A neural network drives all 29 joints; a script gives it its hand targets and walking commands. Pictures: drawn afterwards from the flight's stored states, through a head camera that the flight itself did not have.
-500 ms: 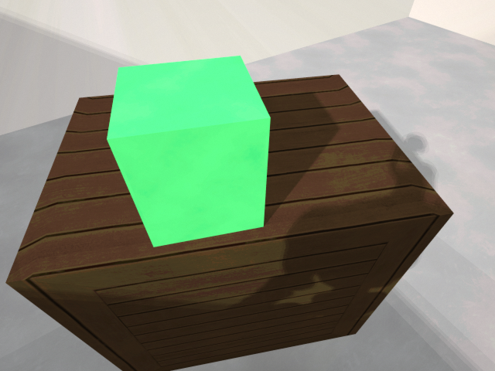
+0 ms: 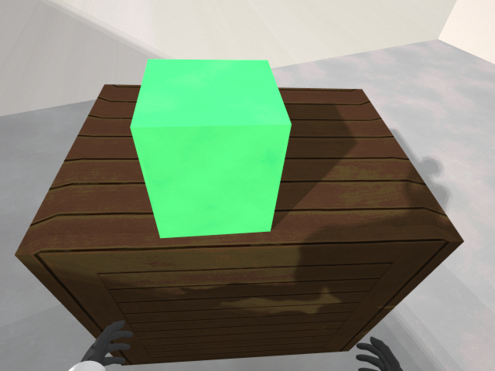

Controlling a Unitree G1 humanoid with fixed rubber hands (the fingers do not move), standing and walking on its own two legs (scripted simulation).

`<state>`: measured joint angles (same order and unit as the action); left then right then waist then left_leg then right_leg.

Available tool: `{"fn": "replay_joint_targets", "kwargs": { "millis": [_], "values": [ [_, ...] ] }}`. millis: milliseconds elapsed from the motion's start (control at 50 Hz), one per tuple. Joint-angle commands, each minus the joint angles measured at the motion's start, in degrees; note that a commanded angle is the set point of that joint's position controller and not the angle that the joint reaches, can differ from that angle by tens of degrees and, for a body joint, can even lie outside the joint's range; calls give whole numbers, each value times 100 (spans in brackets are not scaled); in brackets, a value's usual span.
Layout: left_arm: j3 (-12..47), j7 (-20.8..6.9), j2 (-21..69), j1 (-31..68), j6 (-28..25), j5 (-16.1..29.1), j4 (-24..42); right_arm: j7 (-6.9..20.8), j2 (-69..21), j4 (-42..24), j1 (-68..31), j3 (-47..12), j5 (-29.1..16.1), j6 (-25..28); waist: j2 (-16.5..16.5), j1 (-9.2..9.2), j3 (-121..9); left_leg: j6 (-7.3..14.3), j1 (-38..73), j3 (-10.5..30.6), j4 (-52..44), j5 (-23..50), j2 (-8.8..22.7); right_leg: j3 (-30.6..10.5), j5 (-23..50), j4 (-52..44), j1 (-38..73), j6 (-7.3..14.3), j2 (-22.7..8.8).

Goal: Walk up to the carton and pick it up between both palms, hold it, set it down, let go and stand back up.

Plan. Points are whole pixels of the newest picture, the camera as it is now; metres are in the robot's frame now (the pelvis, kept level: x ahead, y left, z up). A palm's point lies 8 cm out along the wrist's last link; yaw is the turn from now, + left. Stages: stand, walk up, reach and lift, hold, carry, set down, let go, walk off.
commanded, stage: reach and lift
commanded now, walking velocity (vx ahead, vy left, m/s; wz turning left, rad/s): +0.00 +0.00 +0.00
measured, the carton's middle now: (213, 150) +0.48 +0.07 +0.12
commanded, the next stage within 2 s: none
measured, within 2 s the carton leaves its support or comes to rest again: neither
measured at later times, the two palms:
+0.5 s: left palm (81, 347) +0.19 +0.24 -0.02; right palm (384, 361) +0.17 -0.21 -0.02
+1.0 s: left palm (78, 310) +0.21 +0.23 +0.05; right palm (382, 314) +0.21 -0.19 +0.04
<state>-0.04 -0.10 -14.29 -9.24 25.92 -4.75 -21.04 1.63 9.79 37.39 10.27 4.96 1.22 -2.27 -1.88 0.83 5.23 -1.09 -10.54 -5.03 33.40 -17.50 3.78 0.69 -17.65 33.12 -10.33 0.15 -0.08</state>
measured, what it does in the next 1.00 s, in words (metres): stands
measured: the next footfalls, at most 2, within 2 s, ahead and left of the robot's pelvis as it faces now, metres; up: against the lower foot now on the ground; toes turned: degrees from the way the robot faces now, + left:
none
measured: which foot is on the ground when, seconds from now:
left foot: down 0.00-1.00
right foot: down 0.00-1.00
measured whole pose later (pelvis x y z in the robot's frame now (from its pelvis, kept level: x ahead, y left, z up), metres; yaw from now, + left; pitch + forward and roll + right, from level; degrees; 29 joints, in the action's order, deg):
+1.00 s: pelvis +0.02 +0.01 +0.02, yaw +0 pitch -4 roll +0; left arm -1.9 2.0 -12.7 -17.2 20.8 7.7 8.1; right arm -2.3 9.8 -4.2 21.2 1.0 -10.2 -10.6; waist -0.3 -2.4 2.2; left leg -0.6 -2.1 -5.5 16.0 -10.2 2.5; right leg 0.3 -9.1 13.6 -1.0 -0.6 -0.3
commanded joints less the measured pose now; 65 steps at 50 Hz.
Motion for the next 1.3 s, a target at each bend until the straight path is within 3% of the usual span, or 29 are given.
{"fn": "replay_joint_targets", "kwargs": {
  "millis": [0,80,120,220,240,320,340,380,420,580,600,680,760,780,800,820,840,860,920,960,980,1020,1040,1080,1140,1180,1220,1260,1280],
  "values": [
    [-268,-37,-842,811,-320,258,677,-198,232,-1098,-140,143,95,48,247,165,-363,126,576,-295,-966,389,-315,-10,934,-1205,-412,-2,-93],
    [-287,-78,-842,450,-447,350,774,-261,175,-1469,172,27,5,-36,256,90,-429,56,731,-283,-1176,924,-370,27,1348,-1336,-13,-45,-34],
    [-393,-125,-880,276,-482,406,759,-295,215,-1735,295,-109,-16,-92,6,-15,-484,73,882,-300,-1267,1122,-400,14,1611,-1454,90,-152,-34],
    [-468,-130,-827,43,-624,472,1023,-329,241,-2386,416,-133,-66,-147,-53,-96,-311,44,837,-287,-1554,1153,-370,35,1373,-1667,254,-150,52],
    [-474,-113,-739,7,-638,495,1067,-306,246,-2538,450,-222,-80,-156,-41,-201,-316,32,898,-285,-1581,1340,-378,29,1420,-1684,285,-156,49],
    [-428,-67,-715,-167,-721,630,1508,-287,234,-2763,818,-230,-204,-240,63,-160,-356,-83,1104,-279,-1695,1538,-369,76,1456,-1861,359,-139,115],
    [-415,-36,-617,-169,-746,588,1614,-274,299,-2783,803,-214,-262,-233,288,-187,-351,-132,1061,-238,-1690,1656,-366,59,1454,-1837,371,-73,140],
    [-439,2,-648,-117,-760,580,1858,-270,275,-2889,769,-234,-394,-261,386,-182,-348,-124,1204,-197,-1658,1806,-364,29,1490,-1904,290,-65,104],
    [-446,61,-602,-126,-785,624,2031,-250,308,-3030,822,-242,-438,-261,374,-190,-312,-139,1203,-189,-1760,1666,-331,51,1251,-1997,313,-44,125],
    [-332,162,-426,-659,-681,849,2899,-262,450,-3785,1207,-187,-737,-356,615,-161,-340,-233,1173,-77,-1838,2154,-308,11,1431,-2118,495,36,188],
    [-378,143,-465,-702,-689,857,2975,-273,436,-3972,1163,-176,-757,-357,479,-199,-305,-227,1167,-82,-1837,2125,-314,52,1375,-2157,535,41,200],
    [-346,191,-414,-657,-617,984,3155,-261,526,-4298,1090,-188,-853,-518,496,-285,-59,-263,993,-13,-1936,2081,-286,34,1247,-2232,458,111,198],
    [-376,195,-395,-784,-587,1055,3547,-305,623,-4706,1215,-101,-873,-590,350,-222,-387,-318,1223,34,-1827,2409,-282,43,1491,-2227,415,132,201],
    [-373,209,-409,-667,-637,1100,3691,-318,563,-4826,1047,-124,-976,-576,318,-313,-450,-295,1258,18,-1811,2423,-284,31,1537,-2199,389,99,215],
    [-355,218,-469,-609,-663,1167,3729,-345,581,-4888,1109,-153,-1015,-583,360,-220,-472,-299,1240,17,-1815,2440,-287,3,1521,-2230,396,98,186],
    [-388,227,-449,-532,-708,1204,3773,-355,536,-4971,1032,-169,-1029,-566,317,-310,-513,-285,1203,15,-1825,2350,-272,19,1430,-2219,357,97,176],
    [-402,231,-425,-556,-719,1175,3687,-363,439,-4952,985,-218,-1072,-602,288,-372,-357,-262,1117,-2,-1844,2263,-310,-32,1362,-2284,257,80,169],
    [-380,219,-380,-582,-682,1209,3552,-366,450,-4875,1023,-267,-1089,-670,219,-306,-264,-246,1145,45,-1852,2298,-273,-23,1382,-2317,251,97,174],
    [-390,230,-344,-378,-667,1252,3803,-414,519,-4967,882,-195,-1152,-707,379,-307,-462,-279,1217,77,-1838,2274,-259,-34,1316,-2305,265,111,144],
    [-427,213,-337,-421,-618,1291,3840,-446,511,-5182,746,-238,-1259,-720,286,-327,-536,-286,1304,77,-1816,2396,-278,-50,1491,-2288,338,83,156],
    [-544,217,-461,-259,-633,1250,3984,-462,478,-5155,642,-248,-1281,-737,278,-433,-700,-279,1300,7,-1767,2289,-324,-77,1449,-2260,414,52,147],
    [-613,187,-500,-145,-626,1339,3989,-543,441,-5416,513,-319,-1351,-748,154,-450,-727,-163,1182,-25,-1790,2137,-379,-174,1491,-2262,350,-4,86],
    [-588,189,-513,-68,-644,1386,4078,-599,403,-5504,490,-334,-1343,-744,232,-363,-832,-188,1290,-28,-1756,2124,-389,-149,1497,-2237,302,-12,71],
    [-686,184,-618,188,-691,1417,4129,-670,319,-5589,239,-358,-1366,-746,186,-461,-837,-114,1179,-23,-1754,1933,-397,-180,1350,-2223,281,-55,8],
    [-705,175,-466,307,-632,1399,4110,-714,309,-5479,46,-385,-1448,-810,292,-406,-752,-158,1260,10,-1764,1997,-362,-164,1331,-2244,251,-5,34],
    [-658,172,-434,369,-576,1465,4141,-770,363,-5509,-85,-385,-1444,-823,171,-356,-834,-109,1238,49,-1779,1958,-358,-182,1324,-2215,217,-12,27],
    [-728,184,-419,554,-556,1460,4258,-804,335,-5444,-208,-335,-1517,-830,370,-358,-822,-166,1223,29,-1765,1973,-365,-158,1288,-2185,253,2,53],
    [-752,144,-447,954,-512,1548,4164,-852,373,-5418,-572,-322,-1525,-862,240,-235,-696,-117,1216,45,-1756,1909,-368,-180,1281,-2234,174,11,29],
    [-821,136,-365,641,-511,1486,4089,-872,334,-5378,-406,-380,-1527,-853,289,-276,-695,-134,1292,45,-1732,2051,-357,-192,1441,-2182,265,7,21]
  ]
}}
